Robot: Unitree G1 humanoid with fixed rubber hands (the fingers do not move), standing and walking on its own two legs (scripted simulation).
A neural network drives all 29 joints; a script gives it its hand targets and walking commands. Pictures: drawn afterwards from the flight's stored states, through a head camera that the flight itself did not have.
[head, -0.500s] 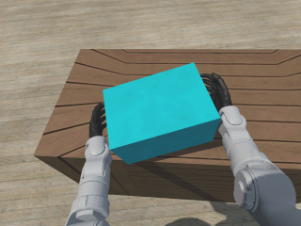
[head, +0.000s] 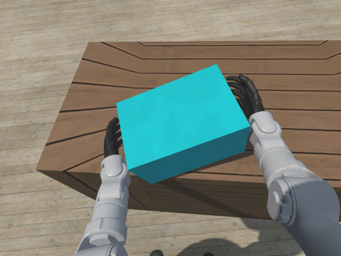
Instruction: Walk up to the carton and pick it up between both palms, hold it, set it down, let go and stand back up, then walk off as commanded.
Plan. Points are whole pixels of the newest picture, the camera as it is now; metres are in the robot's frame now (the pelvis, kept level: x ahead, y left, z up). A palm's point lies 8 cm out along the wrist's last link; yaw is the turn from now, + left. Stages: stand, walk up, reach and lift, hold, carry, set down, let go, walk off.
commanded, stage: set down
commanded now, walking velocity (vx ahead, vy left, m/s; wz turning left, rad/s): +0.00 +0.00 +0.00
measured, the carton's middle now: (181, 128) +0.42 +0.02 +0.01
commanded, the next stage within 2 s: none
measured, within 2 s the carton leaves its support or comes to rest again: rests again in 1.14 s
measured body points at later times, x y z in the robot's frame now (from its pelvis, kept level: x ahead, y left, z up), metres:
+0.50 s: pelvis +0.00 +0.00 +0.00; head +0.11 -0.02 +0.43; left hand +0.37 +0.19 -0.01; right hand +0.47 -0.15 +0.03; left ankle +0.00 +0.15 -0.74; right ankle +0.00 -0.10 -0.74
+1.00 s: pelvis +0.00 +0.00 +0.00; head +0.13 -0.02 +0.43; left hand +0.37 +0.19 -0.01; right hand +0.48 -0.14 +0.02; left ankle +0.00 +0.15 -0.74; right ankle +0.00 -0.10 -0.74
